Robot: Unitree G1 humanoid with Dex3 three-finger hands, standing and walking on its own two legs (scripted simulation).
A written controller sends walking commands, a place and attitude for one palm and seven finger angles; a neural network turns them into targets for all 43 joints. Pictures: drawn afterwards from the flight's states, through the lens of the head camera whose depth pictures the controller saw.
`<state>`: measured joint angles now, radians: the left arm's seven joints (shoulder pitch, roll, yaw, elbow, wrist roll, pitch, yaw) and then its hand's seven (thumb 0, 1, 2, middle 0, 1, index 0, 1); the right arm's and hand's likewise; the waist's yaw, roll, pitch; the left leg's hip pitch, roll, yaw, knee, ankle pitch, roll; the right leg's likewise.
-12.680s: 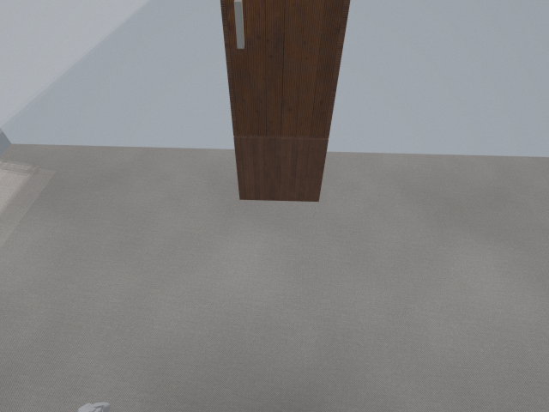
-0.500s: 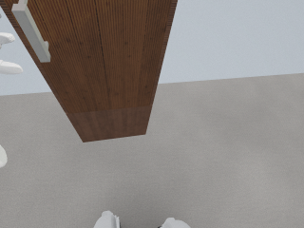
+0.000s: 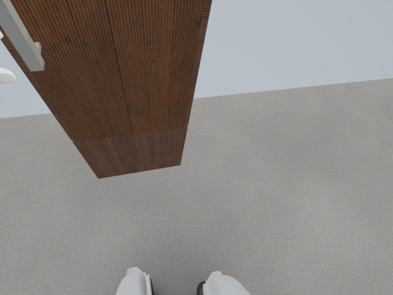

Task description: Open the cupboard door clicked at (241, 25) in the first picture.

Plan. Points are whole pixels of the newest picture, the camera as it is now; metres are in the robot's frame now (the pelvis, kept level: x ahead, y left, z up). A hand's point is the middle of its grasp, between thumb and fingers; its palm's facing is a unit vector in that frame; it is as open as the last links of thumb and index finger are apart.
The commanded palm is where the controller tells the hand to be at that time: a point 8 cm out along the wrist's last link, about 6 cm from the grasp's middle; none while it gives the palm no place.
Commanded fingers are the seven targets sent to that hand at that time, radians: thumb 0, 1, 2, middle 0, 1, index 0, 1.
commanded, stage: slide the fingers in behind the handle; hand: left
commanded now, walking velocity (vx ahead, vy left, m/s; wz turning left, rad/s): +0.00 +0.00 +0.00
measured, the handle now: (19, 26) +0.57 +0.25 +0.14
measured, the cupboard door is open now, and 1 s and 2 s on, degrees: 0 0 0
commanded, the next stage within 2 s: close the thumb around the handle in 1.52 s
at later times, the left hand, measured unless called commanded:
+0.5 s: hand out of the picture +0.52 +0.28 +0.14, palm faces +0.17 -0.99 +0.00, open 14.5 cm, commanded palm +0.51 +0.29 +0.14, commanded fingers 0.00 -0.50 0.30 -0.30 -1.20 -0.30 -1.20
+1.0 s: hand (0, 50) +0.52 +0.27 +0.14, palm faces +0.21 -0.98 +0.00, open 14.9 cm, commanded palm +0.51 +0.26 +0.14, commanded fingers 0.00 -0.50 0.30 -0.30 -1.20 -0.30 -1.20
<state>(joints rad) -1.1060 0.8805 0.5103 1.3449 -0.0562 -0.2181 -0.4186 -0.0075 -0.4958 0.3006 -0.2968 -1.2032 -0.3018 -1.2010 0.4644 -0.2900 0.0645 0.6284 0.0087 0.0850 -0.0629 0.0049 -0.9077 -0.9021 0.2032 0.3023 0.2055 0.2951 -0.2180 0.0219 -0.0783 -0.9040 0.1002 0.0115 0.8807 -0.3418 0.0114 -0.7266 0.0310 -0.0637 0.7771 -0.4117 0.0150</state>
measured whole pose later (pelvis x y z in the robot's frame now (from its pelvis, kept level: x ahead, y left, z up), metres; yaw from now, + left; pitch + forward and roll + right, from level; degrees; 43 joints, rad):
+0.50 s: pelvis +0.01 +0.00 +0.00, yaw +2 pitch +19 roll -4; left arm -1.05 0.72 0.42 1.25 -0.10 -0.22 -0.29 -0.01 -0.50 0.30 -0.30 -1.20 -0.19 -1.18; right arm 0.43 -0.27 0.04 0.66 0.00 0.06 -0.03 0.00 -0.91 -0.90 0.20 0.30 0.21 0.30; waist -0.17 0.02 -0.10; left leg -0.85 0.08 -0.01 0.87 -0.35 0.01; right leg -0.67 0.02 -0.08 0.76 -0.43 0.01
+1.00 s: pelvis +0.00 -0.01 +0.00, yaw +4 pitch +20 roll -4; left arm -1.12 0.66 0.32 1.27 -0.13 -0.22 -0.19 -0.01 -0.50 0.30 -0.30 -1.20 -0.09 -1.19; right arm 0.43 -0.27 0.03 0.72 -0.01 0.02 -0.01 0.00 -0.91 -0.90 0.20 0.30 0.20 0.29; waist -0.15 0.02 -0.09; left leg -0.89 0.07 -0.05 0.88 -0.34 -0.01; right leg -0.69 0.01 -0.12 0.79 -0.44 0.00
